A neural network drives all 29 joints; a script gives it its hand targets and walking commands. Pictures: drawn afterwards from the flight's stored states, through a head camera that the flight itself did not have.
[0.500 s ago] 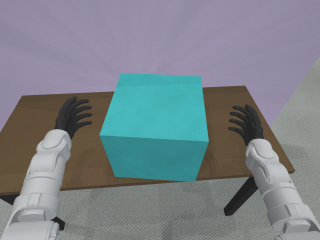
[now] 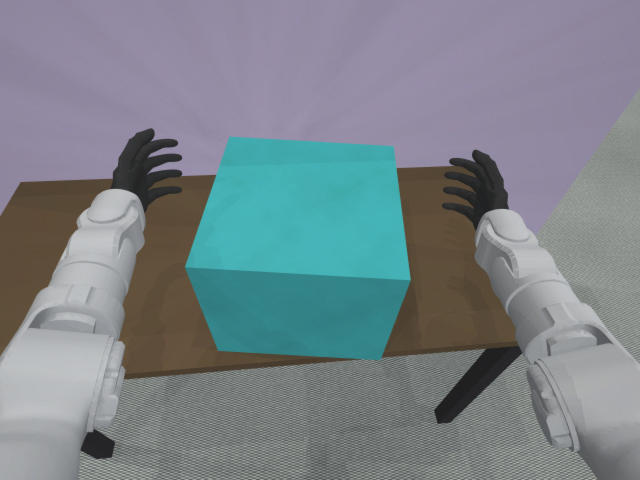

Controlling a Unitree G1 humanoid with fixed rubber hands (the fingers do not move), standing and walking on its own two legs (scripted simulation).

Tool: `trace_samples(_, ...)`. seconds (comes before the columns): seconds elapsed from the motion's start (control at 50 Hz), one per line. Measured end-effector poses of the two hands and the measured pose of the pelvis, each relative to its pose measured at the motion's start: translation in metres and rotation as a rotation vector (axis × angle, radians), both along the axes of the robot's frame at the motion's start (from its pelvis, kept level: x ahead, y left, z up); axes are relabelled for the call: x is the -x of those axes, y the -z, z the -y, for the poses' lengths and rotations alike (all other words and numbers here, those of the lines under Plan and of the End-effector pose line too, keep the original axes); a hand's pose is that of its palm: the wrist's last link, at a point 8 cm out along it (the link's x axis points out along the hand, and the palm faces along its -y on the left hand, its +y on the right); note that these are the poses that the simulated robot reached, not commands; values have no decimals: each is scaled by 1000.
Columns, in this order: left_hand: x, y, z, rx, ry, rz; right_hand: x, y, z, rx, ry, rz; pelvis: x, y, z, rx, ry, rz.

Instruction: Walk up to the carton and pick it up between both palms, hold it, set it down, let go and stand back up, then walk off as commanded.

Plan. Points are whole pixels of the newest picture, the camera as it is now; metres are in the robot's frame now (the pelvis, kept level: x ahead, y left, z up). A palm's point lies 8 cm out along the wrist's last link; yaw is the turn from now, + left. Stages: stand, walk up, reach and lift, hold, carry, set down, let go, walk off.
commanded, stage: reach and lift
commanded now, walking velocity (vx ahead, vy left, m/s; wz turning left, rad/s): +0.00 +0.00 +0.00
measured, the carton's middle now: (305, 249) +0.48 +0.00 -0.02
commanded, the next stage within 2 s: none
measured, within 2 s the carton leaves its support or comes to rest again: neither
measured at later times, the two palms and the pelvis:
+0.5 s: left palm (156, 235) +0.45 +0.21 +0.07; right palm (466, 240) +0.42 -0.22 +0.06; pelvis -0.01 +0.00 -0.02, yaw +0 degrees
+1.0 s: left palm (175, 253) +0.45 +0.20 +0.03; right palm (456, 254) +0.42 -0.22 +0.03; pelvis -0.02 +0.00 -0.04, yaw +0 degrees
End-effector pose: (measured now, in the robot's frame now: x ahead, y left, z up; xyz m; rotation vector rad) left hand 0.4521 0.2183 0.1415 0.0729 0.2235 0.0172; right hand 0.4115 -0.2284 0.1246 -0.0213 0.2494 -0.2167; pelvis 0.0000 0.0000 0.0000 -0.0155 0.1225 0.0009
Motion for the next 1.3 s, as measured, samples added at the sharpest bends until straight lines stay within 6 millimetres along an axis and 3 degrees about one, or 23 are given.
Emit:
trace_samples(0.16,-11,-3,3,-5,-12,-3,-18,-15,0,12,6,7,1,3,3,7,-11,-53)
trace_samples(0.28,-14,7,9,-15,-8,-14,-21,-10,2,23,16,-11,2,5,3,11,-16,-81)
trace_samples(0.54,9,84,7,-39,-46,-67,-3,73,-10,22,-18,-79,11,18,-2,6,-9,-196)
trace_samples(0.72,9,110,9,-56,-58,-51,-1,105,-14,28,-14,-62,19,34,-4,11,-18,-296)
trace_samples(0.96,5,118,21,-37,-42,-26,-6,101,-5,41,4,-24,23,40,-4,11,-13,-330)
trace_samples(1.2,5,115,27,-27,-19,-17,-13,103,-48,5,-47,-23,22,38,-6,17,-24,-318)
trace_samples(1.3,5,115,28,-29,-6,-16,-12,103,-51,2,-16,-30,21,36,-8,25,-30,-313)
